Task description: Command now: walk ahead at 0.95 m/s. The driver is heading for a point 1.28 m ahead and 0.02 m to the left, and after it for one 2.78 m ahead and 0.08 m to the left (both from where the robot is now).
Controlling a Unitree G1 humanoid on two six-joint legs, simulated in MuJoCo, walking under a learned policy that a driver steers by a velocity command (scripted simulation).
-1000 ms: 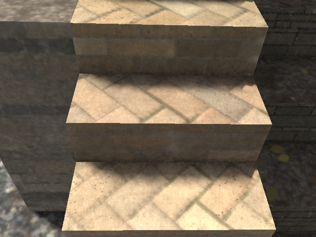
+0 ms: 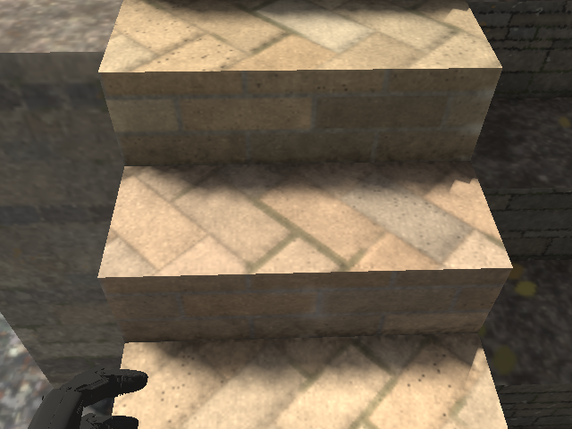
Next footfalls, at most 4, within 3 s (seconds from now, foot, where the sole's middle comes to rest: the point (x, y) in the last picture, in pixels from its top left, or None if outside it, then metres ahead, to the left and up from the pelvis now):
0.16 right None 0.17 -0.18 -0.58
0.70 left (258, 413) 0.41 0.07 -0.39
1.20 right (377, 394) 0.44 -0.12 -0.39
2.18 right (429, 403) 0.43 -0.21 -0.39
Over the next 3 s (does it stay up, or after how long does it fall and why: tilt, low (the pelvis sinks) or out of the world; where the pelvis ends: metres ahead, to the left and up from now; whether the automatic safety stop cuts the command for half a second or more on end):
stays up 0.70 -0.07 0.59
